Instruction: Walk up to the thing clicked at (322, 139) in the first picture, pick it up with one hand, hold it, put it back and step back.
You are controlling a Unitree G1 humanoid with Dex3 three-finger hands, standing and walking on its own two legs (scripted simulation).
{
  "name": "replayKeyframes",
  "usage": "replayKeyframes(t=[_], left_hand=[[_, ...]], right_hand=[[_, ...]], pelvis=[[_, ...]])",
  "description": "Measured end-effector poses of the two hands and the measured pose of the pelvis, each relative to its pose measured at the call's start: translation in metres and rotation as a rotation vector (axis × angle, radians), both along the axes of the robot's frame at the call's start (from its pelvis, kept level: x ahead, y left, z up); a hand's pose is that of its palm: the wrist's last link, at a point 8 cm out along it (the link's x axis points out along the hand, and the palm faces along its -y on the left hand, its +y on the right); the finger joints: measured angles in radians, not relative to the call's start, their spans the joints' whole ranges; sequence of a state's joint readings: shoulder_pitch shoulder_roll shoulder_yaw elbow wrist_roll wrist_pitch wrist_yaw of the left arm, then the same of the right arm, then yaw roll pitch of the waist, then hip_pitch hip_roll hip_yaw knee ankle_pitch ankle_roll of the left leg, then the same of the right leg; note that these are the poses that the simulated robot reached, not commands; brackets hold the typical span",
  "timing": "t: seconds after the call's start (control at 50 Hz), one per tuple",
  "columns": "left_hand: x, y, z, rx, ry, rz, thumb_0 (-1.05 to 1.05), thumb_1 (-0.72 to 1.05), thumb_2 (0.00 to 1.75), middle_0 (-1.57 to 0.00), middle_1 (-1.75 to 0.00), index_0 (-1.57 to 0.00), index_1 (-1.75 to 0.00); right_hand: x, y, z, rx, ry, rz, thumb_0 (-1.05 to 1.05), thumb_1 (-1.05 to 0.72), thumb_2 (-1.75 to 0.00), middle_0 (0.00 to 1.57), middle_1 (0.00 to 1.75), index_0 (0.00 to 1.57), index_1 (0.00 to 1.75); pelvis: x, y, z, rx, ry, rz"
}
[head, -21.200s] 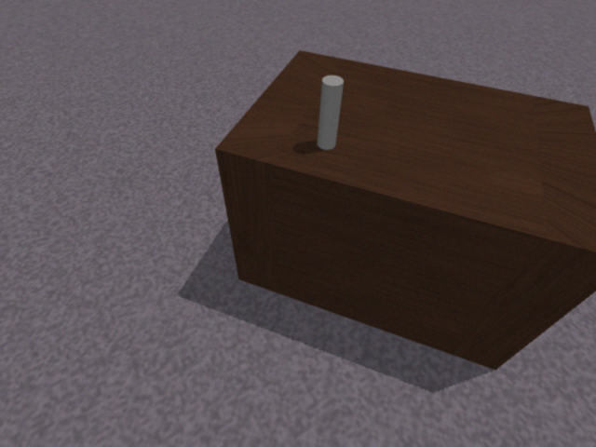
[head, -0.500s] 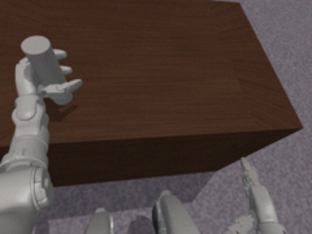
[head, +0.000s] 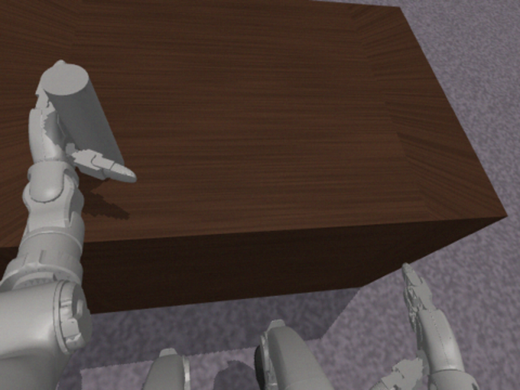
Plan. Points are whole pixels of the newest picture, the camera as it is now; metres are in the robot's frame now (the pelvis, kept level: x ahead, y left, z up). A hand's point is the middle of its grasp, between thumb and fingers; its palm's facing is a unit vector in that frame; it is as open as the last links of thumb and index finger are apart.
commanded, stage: withdraw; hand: left
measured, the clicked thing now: (90, 129) +0.49 +0.18 +0.06
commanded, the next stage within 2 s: rise in 0.28 s
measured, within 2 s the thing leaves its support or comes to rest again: neither
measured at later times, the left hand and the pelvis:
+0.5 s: hand out of the picture +0.49 +0.25 +0.16, palm faces +0.15 -0.97 -0.17, open 17.5 cm; pelvis +0.02 +0.00 +0.04, yaw +0 degrees
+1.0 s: hand out of the picture +0.33 +0.27 +0.12, palm faces +0.30 -0.90 -0.33, open 17.4 cm; pelvis +0.04 +0.00 +0.07, yaw +1 degrees
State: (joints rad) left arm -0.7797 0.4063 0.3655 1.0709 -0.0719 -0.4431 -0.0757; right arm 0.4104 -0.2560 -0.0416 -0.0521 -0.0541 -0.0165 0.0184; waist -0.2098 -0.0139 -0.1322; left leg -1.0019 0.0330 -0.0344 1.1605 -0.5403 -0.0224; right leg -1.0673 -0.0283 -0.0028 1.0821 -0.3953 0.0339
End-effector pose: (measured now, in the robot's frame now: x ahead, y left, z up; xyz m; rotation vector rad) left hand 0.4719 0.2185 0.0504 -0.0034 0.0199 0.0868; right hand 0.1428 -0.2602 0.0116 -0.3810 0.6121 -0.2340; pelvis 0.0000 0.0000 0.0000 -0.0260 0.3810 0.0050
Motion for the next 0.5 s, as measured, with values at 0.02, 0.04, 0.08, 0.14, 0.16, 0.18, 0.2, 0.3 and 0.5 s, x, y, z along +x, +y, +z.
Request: replayKeyframes(t=[0.02,0.04,0.08,0.14,0.16,0.18,0.2,0.3,0.5], left_hand=[[0.001,0.001,0.002,0.004,-0.006,0.003,-0.01,-0.57,0.06,-0.15,-0.09,-0.16,-0.09],[0.001,0.003,0.004,0.006,-0.012,0.006,-0.01,-0.58,0.06,-0.14,-0.08,-0.14,-0.08],[0.003,0.006,0.01,0.007,-0.023,0.015,-0.01,-0.57,0.06,-0.11,-0.07,-0.12,-0.07],[0.005,0.015,0.025,0.016,-0.043,0.027,-0.01,-0.57,0.05,-0.08,-0.06,-0.1,-0.06],[0.006,0.019,0.032,0.022,-0.051,0.029,-0.01,-0.57,0.05,-0.08,-0.06,-0.09,-0.06],[0.007,0.022,0.04,0.028,-0.058,0.032,-0.01,-0.57,0.05,-0.07,-0.06,-0.09,-0.05],[0.007,0.027,0.048,0.031,-0.062,0.036,-0.01,-0.56,0.05,-0.07,-0.06,-0.08,-0.05],[0.007,0.05,0.092,0.044,-0.077,0.057,-0.01,-0.55,0.04,-0.06,-0.04,-0.07,-0.03],[-0.012,0.085,0.124,0.162,0.084,0.072,-0.01,-0.55,0.03,-0.05,-0.04,-0.07,-0.03]], right_hand=[[0.0,-0.001,0.001,-0.003,-0.002,-0.003,-0.01,0.51,-0.05,0.06,0.05,0.06,0.05],[0.001,-0.002,0.002,-0.005,-0.003,-0.007,-0.01,0.52,-0.05,0.06,0.05,0.06,0.05],[0.001,-0.004,0.004,-0.01,-0.004,-0.015,-0.01,0.52,-0.05,0.06,0.05,0.06,0.05],[0.0,-0.007,0.007,-0.011,0.002,-0.03,-0.01,0.51,-0.05,0.06,0.05,0.06,0.05],[0.001,-0.007,0.008,-0.008,0.002,-0.034,-0.01,0.51,-0.05,0.06,0.05,0.06,0.05],[0.001,-0.007,0.008,-0.003,0.003,-0.038,-0.01,0.51,-0.05,0.06,0.05,0.06,0.05],[0.001,-0.007,0.009,0.002,0.003,-0.042,-0.01,0.51,-0.05,0.06,0.05,0.06,0.05],[0.004,-0.004,0.009,0.043,0.009,-0.06,-0.01,0.52,-0.05,0.06,0.05,0.06,0.05],[0.009,0.014,-0.001,0.159,0.057,-0.044,-0.01,0.54,-0.05,0.06,0.06,0.06,0.05]], pelvis=[[0.0,0.0,0.0,0.0,-0.001,-0.001],[0.001,0.001,0.001,0.0,-0.002,-0.002],[0.002,0.001,0.002,0.001,-0.005,-0.003],[0.004,0.001,0.005,0.001,-0.014,-0.005],[0.005,0.001,0.006,0.001,-0.018,-0.005],[0.006,0.001,0.008,0.001,-0.023,-0.005],[0.007,0.001,0.01,0.001,-0.029,-0.005],[0.012,0.002,0.021,0.0,-0.062,-0.006],[0.019,0.005,0.042,0.007,-0.12,-0.011]])
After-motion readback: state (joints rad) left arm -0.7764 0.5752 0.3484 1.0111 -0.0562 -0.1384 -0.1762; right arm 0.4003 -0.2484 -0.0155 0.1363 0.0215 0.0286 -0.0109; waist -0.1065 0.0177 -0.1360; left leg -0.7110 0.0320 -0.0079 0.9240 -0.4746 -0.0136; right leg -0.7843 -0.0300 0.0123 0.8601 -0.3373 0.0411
